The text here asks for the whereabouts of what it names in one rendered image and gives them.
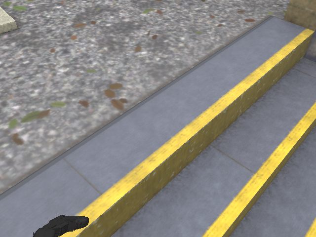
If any robot left hand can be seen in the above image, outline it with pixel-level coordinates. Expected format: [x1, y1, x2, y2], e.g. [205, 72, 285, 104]
[33, 214, 89, 237]

